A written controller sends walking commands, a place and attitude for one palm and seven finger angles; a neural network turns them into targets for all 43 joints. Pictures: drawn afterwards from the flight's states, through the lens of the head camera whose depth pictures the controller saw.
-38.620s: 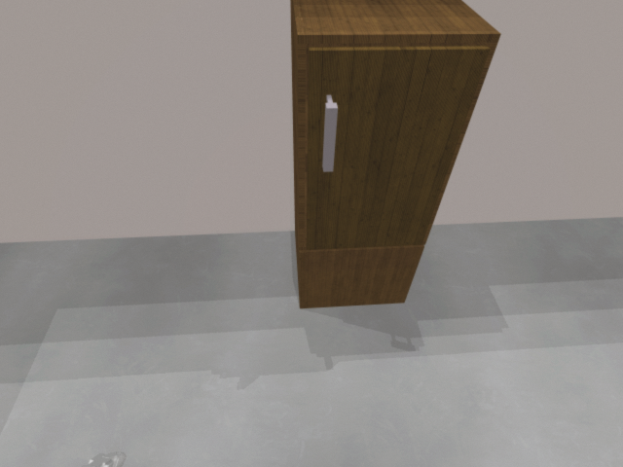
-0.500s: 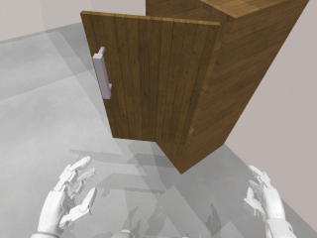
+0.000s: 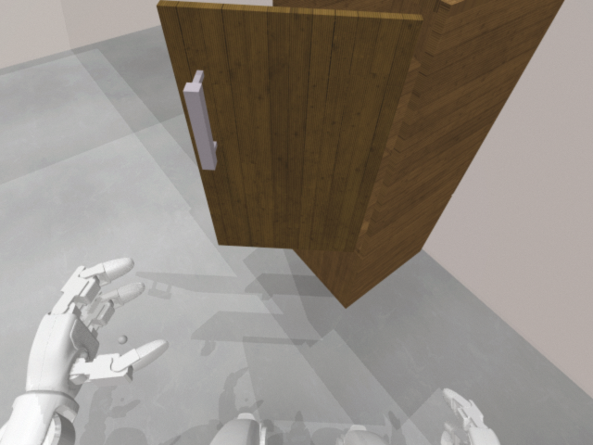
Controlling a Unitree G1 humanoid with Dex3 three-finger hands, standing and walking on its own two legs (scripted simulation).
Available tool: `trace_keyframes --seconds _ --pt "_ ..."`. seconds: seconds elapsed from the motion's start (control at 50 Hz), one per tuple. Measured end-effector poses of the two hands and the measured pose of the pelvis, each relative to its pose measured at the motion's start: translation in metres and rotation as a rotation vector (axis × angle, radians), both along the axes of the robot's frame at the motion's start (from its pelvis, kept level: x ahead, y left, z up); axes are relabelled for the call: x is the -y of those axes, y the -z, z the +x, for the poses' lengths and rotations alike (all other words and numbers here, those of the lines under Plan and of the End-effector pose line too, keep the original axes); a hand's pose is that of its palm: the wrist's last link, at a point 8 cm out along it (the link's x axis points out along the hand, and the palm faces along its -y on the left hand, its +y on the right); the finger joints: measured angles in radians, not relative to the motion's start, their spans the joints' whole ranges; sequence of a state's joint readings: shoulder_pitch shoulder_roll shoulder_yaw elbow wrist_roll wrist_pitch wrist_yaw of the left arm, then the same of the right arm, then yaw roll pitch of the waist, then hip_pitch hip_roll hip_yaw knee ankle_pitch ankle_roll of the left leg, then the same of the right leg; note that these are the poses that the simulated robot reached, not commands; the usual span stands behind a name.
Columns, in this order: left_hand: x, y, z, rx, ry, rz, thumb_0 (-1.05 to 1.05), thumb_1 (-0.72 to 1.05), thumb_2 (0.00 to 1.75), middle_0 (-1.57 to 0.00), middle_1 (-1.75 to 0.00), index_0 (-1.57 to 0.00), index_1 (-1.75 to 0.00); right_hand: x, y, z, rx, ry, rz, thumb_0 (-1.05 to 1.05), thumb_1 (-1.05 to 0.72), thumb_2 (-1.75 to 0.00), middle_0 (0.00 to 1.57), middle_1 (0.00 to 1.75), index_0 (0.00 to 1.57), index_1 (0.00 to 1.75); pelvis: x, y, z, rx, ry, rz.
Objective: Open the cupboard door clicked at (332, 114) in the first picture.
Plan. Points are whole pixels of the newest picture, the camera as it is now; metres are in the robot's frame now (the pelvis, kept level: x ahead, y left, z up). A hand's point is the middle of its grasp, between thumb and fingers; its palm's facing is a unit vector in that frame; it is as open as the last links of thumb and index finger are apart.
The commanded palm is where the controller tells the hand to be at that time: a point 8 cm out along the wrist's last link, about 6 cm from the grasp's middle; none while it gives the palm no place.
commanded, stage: raise the hand with hooked fingers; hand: left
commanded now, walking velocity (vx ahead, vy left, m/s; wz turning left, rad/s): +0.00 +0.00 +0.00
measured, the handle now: (204, 122) +0.59 +0.18 +0.08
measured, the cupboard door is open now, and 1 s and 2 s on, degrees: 50 50 50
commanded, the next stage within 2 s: move the hooked fingers beside the handle in 1.22 s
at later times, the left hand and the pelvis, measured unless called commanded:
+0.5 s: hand (82, 293) +0.27 +0.27 +0.08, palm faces +0.04 -1.00 -0.06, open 13.8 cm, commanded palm +0.25 +0.31 +0.09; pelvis +0.01 +0.01 +0.02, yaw +1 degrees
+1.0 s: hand (91, 255) +0.31 +0.26 +0.10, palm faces +0.03 -1.00 -0.02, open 14.0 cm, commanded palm +0.28 +0.31 +0.10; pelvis +0.02 -0.01 +0.03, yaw +0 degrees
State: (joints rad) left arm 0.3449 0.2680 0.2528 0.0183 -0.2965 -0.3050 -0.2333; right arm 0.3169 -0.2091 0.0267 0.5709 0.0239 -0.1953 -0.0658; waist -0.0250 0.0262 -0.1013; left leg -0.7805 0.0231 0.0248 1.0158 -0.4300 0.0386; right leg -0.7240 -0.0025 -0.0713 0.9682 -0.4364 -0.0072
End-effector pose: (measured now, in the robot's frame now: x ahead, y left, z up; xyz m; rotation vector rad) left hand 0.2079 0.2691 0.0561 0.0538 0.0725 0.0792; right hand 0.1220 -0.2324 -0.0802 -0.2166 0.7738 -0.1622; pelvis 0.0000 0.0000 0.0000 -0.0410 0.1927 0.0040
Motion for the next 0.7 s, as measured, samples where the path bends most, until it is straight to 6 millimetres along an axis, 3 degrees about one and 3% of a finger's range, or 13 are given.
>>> trace_keyframes --seconds 0.08,0.16,0.3,0.42,0.54,0.7 --pt "-0.011 -0.005 0.0 0.075 -0.001 0.041 0.0 -0.01 0.51 -0.27 -0.89 -0.26 -0.89 0.012 -0.003 0.002 -0.002 -0.033 -0.059 0.01 -0.9 -0.9 0.21 0.3 0.21 0.3 -0.004 0.003 -0.001 0.0 -0.013 -0.006" --pt "-0.011 0.001 0.01 0.055 0.073 0.02 0.0 -0.11 0.47 -0.27 -0.95 -0.27 -0.95 0.016 -0.012 0.015 0.04 -0.039 -0.088 0.02 -0.9 -0.9 0.21 0.3 0.21 0.3 -0.008 0.002 -0.002 0.007 -0.017 -0.012" --pt "-0.026 -0.017 0.025 0.065 0.06 0.007 0.0 -0.27 0.4 -0.29 -1.05 -0.28 -1.06 0.002 -0.038 0.046 0.15 -0.057 -0.075 0.01 -0.9 -0.9 0.21 0.3 0.21 0.3 -0.009 -0.008 0.006 0.034 -0.013 -0.012" --pt "-0.046 -0.034 0.035 0.083 0.008 0.02 -0.01 -0.4 0.34 -0.3 -1.13 -0.29 -1.14 -0.012 -0.042 0.063 0.165 -0.113 -0.038 0.01 -0.9 -0.9 0.21 0.3 0.21 0.3 -0.008 -0.014 0.012 0.043 -0.024 -0.014" --pt "-0.052 -0.03 0.048 0.015 0.041 -0.003 -0.01 -0.46 0.31 -0.3 -1.18 -0.3 -1.18 -0.013 -0.037 0.065 0.124 -0.123 -0.03 0.01 -0.9 -0.9 0.21 0.3 0.21 0.3 -0.006 -0.018 0.017 0.044 -0.024 -0.011" --pt "-0.063 -0.054 0.07 0.088 0.026 0.012 -0.01 -0.49 0.3 -0.3 -1.19 -0.3 -1.2 0.002 -0.034 0.053 0.063 -0.093 -0.048 0.01 -0.9 -0.9 0.21 0.3 0.21 0.3 0.0 -0.023 0.022 0.049 -0.021 -0.006"
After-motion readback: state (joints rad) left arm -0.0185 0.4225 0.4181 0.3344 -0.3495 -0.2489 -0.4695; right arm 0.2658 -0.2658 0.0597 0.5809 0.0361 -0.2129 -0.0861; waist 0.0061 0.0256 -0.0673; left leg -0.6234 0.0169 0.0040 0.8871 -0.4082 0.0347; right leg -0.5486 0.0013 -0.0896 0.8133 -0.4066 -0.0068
